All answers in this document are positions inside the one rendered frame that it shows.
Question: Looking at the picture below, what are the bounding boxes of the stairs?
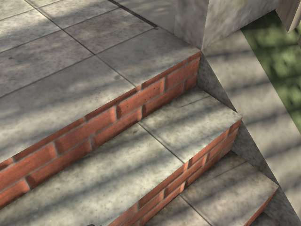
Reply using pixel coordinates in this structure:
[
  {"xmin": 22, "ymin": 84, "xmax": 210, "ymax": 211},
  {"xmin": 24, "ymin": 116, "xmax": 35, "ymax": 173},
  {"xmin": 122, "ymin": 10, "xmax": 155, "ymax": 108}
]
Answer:
[{"xmin": 0, "ymin": 51, "xmax": 280, "ymax": 226}]

